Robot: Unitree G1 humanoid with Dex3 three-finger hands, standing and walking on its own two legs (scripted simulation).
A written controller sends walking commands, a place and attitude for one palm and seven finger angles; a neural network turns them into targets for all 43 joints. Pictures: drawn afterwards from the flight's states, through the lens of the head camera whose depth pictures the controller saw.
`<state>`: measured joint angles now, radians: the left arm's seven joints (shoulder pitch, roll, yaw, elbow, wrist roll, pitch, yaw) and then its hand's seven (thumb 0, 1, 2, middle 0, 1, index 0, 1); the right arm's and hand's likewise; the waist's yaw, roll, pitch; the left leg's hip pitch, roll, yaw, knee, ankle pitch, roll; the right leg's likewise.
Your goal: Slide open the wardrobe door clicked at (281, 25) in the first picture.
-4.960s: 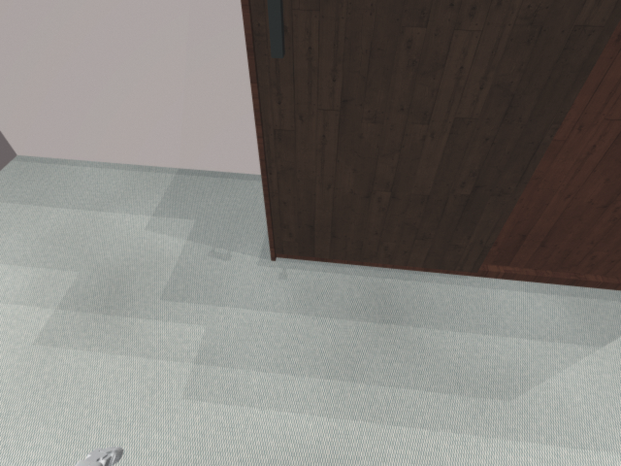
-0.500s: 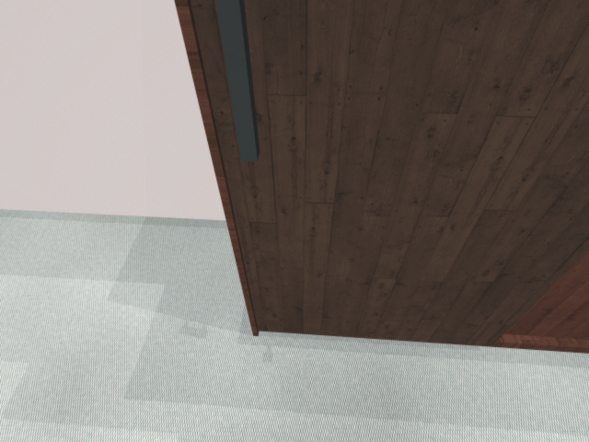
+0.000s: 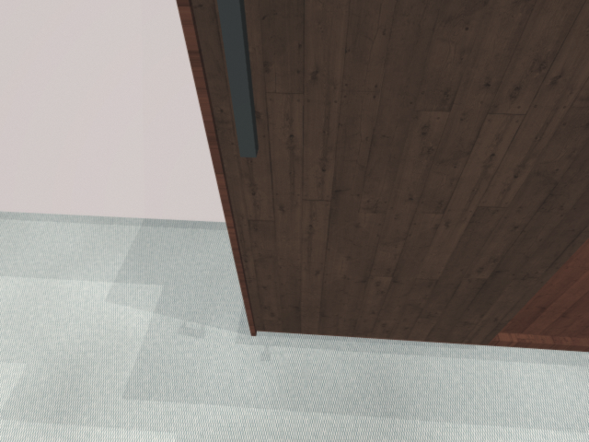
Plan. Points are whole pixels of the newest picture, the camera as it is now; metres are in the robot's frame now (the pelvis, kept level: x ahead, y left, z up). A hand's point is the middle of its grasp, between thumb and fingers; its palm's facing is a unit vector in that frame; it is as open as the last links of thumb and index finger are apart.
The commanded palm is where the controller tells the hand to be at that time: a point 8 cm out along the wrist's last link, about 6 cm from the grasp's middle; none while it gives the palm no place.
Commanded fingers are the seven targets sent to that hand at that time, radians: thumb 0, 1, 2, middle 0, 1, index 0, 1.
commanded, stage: come to a stop and stand still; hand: left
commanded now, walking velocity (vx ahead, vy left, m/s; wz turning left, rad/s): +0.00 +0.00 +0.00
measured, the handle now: (243, 78) +0.57 +0.11 +0.22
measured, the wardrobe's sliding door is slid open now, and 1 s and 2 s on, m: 0.00 0.00 0.00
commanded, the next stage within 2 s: look again from close up in 0.10 s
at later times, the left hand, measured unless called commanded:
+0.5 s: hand out of the picture +0.04 +0.19 -0.17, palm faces -0.01 -0.97 -0.24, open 7.3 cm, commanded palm none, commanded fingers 0.00 0.90 0.90 -0.20 -0.30 -0.20 -0.30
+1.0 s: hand out of the picture +0.06 +0.19 -0.16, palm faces -0.01 -0.97 -0.26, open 7.3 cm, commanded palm none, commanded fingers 0.00 0.90 0.90 -0.20 -0.30 -0.20 -0.30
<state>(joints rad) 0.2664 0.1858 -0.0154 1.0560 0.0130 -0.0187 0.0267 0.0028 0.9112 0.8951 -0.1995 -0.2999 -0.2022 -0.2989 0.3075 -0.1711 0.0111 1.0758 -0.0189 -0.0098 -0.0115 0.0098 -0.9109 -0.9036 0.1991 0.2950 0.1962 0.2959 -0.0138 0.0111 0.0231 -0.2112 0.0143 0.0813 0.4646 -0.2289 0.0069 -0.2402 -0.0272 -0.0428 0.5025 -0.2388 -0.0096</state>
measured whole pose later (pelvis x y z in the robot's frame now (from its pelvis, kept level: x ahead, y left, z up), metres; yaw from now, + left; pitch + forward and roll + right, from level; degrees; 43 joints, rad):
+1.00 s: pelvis +0.02 -0.01 +0.00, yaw +0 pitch -1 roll +1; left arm 0.21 0.24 -0.01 1.09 0.02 -0.02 0.02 0.00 0.91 0.89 -0.20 -0.30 -0.20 -0.30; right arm 0.20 -0.22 0.01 1.12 -0.02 -0.02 -0.02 0.01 -0.91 -0.90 0.20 0.30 0.20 0.30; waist 0.00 0.00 0.03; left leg -0.15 0.03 0.07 0.40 -0.23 -0.02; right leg -0.17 0.00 -0.05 0.43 -0.24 -0.03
